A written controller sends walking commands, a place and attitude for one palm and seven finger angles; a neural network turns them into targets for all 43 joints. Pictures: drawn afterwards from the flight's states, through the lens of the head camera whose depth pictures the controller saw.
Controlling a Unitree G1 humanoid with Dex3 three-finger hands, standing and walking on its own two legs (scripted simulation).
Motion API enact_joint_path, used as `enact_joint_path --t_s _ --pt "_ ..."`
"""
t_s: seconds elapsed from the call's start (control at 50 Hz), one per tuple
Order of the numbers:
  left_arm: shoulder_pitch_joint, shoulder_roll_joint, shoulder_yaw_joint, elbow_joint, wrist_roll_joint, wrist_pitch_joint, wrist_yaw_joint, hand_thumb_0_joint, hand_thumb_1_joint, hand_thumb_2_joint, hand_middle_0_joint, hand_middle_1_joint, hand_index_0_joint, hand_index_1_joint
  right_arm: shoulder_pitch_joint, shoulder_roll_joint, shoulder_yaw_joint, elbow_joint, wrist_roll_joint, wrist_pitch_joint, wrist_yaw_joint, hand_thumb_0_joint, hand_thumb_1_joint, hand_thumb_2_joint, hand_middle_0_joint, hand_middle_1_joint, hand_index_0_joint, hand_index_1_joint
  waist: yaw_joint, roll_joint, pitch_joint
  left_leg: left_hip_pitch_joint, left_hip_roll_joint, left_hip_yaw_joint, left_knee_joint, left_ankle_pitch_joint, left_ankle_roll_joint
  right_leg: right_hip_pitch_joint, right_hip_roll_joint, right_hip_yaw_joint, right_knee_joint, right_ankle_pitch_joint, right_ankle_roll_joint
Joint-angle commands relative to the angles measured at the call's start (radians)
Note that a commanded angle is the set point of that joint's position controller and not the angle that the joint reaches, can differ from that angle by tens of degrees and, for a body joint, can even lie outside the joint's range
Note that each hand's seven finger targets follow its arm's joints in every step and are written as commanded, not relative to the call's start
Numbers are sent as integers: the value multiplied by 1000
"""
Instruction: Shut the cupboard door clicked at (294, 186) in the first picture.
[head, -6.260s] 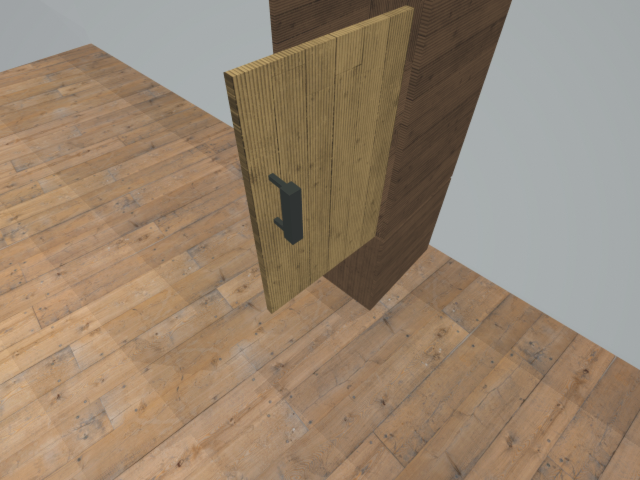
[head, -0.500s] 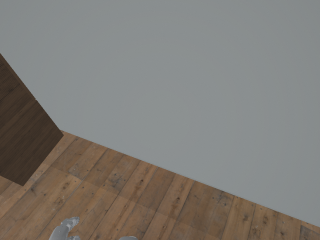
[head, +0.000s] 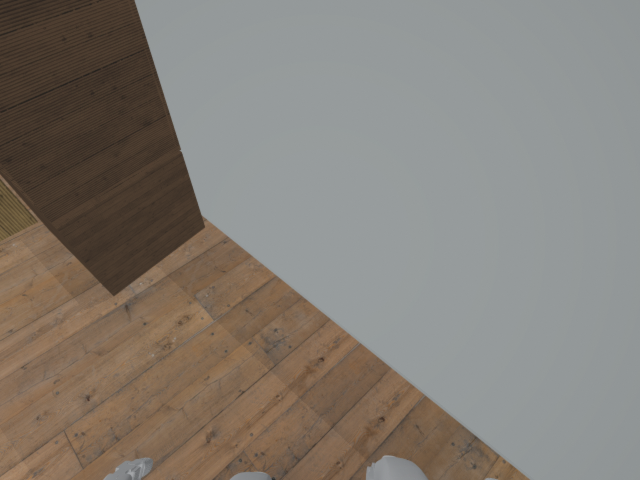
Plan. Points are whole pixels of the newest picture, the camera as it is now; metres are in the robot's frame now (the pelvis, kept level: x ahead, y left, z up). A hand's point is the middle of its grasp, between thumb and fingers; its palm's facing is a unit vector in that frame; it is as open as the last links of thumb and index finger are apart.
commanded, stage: turn to face it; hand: left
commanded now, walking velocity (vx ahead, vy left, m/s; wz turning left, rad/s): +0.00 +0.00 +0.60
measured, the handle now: out of the picture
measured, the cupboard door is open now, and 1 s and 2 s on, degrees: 85 85 85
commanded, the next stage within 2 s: take the last steps up to it in 1.16 s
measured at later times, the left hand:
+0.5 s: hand out of the picture +0.00 +0.19 -0.19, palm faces +0.34 -0.92 -0.21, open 7.4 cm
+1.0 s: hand out of the picture -0.02 +0.15 -0.16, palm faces +0.59 -0.77 -0.25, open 7.4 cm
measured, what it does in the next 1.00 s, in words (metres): steps on the spot, turning left: right foot, then left foot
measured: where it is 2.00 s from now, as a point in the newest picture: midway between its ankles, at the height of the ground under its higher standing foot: outside the picture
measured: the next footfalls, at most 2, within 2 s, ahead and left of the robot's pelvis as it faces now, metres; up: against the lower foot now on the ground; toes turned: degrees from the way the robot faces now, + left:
right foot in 0.16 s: +0.05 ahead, -0.17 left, +0.00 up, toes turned +5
left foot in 0.46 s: +0.03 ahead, +0.10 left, +0.00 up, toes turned +23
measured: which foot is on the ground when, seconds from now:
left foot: down 0.00-0.14, up 0.16-0.44, down 0.46-0.82, up 0.84-1.00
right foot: up 0.00-0.14, down 0.16-0.46, up 0.48-0.80, down 0.82-1.00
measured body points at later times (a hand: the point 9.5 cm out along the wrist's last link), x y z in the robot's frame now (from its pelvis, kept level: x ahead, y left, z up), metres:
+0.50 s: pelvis +0.00 -0.02 -0.02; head +0.05 +0.01 +0.43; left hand -0.02 +0.23 -0.17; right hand +0.20 -0.24 -0.14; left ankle -0.01 +0.08 -0.74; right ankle +0.01 -0.17 -0.71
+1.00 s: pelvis +0.03 -0.06 +0.00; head +0.07 -0.04 +0.45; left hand -0.05 +0.19 -0.14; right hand +0.25 -0.22 -0.15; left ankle -0.04 +0.05 -0.68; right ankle +0.08 -0.18 -0.74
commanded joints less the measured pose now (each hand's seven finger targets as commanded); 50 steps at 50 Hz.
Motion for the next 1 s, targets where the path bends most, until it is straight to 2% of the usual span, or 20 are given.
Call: enact_joint_path --t_s 0.0,0.08,0.1,0.12,0.14,0.22,0.32,0.38,0.4,0.44,0.46,0.52,0.58,0.68,0.74,0.76,0.78,0.8,0.88,0.98 --pt "-19 50 11 -94 2 -27 4 0 900 900 -200 -300 -200 -300 23 -220 -73 -54 -2 -7 -8 0 -900 -900 200 300 200 300 -22 186 -143 95 219 -272 -183 185 128 57 34 -1 -187 1 -9" --pt "82 65 18 -74 -3 -44 11 0 900 900 -200 -300 -200 -300 -29 -211 -81 -73 7 3 -5 0 -900 -900 200 300 200 300 30 174 -163 -39 161 -292 -91 166 82 316 69 -21 -517 154 -25" --pt "124 113 31 -70 4 -55 19 0 900 900 -200 -300 -200 -300 -34 -172 -77 -85 15 4 -1 0 -900 -900 200 300 200 300 53 54 -174 -146 95 -251 8 44 31 444 -24 71 -678 160 -47" --pt "137 205 48 -72 21 -63 28 0 900 900 -200 -300 -200 -300 -30 -110 -69 -104 22 2 7 0 -900 -900 200 300 200 300 63 -214 -164 -304 -50 -67 225 -230 -52 502 -288 345 -781 175 -145" --pt "110 224 40 -85 19 -59 27 0 900 900 -200 -300 -200 -300 -44 -124 -70 -114 13 3 14 0 -900 -900 200 300 200 300 58 -231 -132 -276 -45 -26 481 -384 -59 356 -423 385 -797 249 -239" --pt "5 112 13 -97 13 -64 32 0 900 900 -200 -300 -200 -300 -29 -103 -62 -68 17 21 25 0 -900 -900 200 300 200 300 -9 -243 -93 -259 39 9 624 -254 -85 338 -255 63 -664 645 -205" --pt "93 161 32 -64 21 -64 26 0 900 900 -200 -300 -200 -300 -103 -60 -39 -81 21 11 36 0 -900 -900 200 300 200 300 45 -188 -110 -129 12 118 268 -238 -81 403 -266 -11 -591 738 -182" --pt "92 178 40 -59 11 -60 19 0 900 900 -200 -300 -200 -300 -41 -88 -39 -69 18 2 31 0 -900 -900 200 300 200 300 9 -164 -142 25 -6 142 39 -81 -64 362 -255 -66 -478 708 -129" --pt "77 170 39 -67 3 -56 15 0 900 900 -200 -300 -200 -300 17 -124 -50 -56 15 -4 30 0 -900 -900 200 300 200 300 -31 -83 -170 166 13 110 -72 54 -45 269 -244 -97 -368 633 -89" --pt "15 60 7 -137 -3 -43 10 0 900 900 -200 -300 -200 -300 161 -315 -97 -37 3 -8 16 0 -900 -900 200 300 200 300 -105 353 -222 351 438 -433 -155 621 204 -115 -40 -103 40 -258 15" --pt "-50 88 11 -144 6 -29 17 0 900 900 -200 -300 -200 -300 187 -302 -94 -16 2 -7 6 0 -900 -900 200 300 200 300 -118 237 -224 288 426 -423 -161 432 225 -124 -44 -3 130 -226 -3" --pt "-25 73 18 -95 6 -25 5 0 900 900 -200 -300 -200 -300 16 -229 -71 -62 -1 -13 -12 0 -900 -900 200 300 200 300 -33 206 -142 110 287 -294 -199 159 147 -91 -44 37 129 -28 -6" --pt "7 61 19 -74 5 -22 0 0 900 900 -200 -300 -200 -300 -4 -215 -65 -61 0 -15 -11 0 -900 -900 200 300 200 300 -14 176 -136 90 234 -241 -209 124 124 -25 -13 18 1 8 -8" --pt "8 53 12 -85 2 -29 4 0 900 900 -200 -300 -200 -300 -1 -220 -76 -58 -3 -2 -5 0 -900 -900 200 300 200 300 -18 202 -140 57 212 -308 -188 106 127 97 45 -6 -241 1 -19" --pt "93 66 18 -67 0 -45 10 0 900 900 -200 -300 -200 -300 -38 -205 -78 -73 6 4 -3 0 -900 -900 200 300 200 300 25 175 -166 -28 156 -302 -103 141 87 305 70 -20 -509 135 -29" --pt "132 107 29 -62 4 -54 17 0 900 900 -200 -300 -200 -300 -46 -172 -75 -83 13 5 1 0 -900 -900 200 300 200 300 49 89 -176 -124 98 -265 -16 47 42 424 -5 55 -660 151 -48" --pt "147 191 46 -63 20 -62 25 0 900 900 -200 -300 -200 -300 -39 -112 -66 -101 21 5 6 0 -900 -900 200 300 200 300 57 -182 -157 -295 -38 -101 190 -186 -37 491 -248 314 -770 118 -136" --pt "120 221 40 -76 22 -59 25 0 900 900 -200 -300 -200 -300 -60 -117 -65 -118 13 3 14 0 -900 -900 200 300 200 300 59 -248 -120 -281 -63 -30 443 -368 -53 356 -407 397 -808 193 -234" --pt "27 110 14 -87 14 -67 30 0 900 900 -200 -300 -200 -300 -50 -100 -56 -72 13 19 22 0 -900 -900 200 300 200 300 -2 -229 -85 -254 21 -2 609 -251 -74 332 -245 90 -669 622 -214" --pt "134 159 27 -35 21 -68 24 0 900 900 -200 -300 -200 -300 -114 -49 -28 -66 20 6 26 0 -900 -900 200 300 200 300 52 -184 -106 -117 -13 111 234 -231 -70 420 -241 20 -582 819 -186"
